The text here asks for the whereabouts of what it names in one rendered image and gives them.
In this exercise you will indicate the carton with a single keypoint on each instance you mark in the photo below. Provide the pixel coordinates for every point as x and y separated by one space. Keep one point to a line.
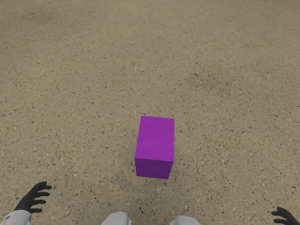
155 147

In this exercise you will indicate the robot thigh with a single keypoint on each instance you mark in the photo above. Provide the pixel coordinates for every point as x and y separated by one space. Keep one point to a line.
117 218
184 220

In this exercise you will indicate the robot left forearm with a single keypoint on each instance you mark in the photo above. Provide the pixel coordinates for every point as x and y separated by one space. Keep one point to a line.
17 217

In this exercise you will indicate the right robot thigh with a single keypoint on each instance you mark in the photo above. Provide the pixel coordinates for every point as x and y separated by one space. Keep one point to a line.
184 220

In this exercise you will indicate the right robot hand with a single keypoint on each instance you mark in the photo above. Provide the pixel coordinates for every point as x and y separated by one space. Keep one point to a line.
285 214

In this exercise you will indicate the left robot hand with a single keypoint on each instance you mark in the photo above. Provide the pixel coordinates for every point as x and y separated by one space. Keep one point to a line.
29 199

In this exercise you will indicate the left robot thigh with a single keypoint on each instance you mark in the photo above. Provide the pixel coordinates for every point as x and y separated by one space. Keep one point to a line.
117 218

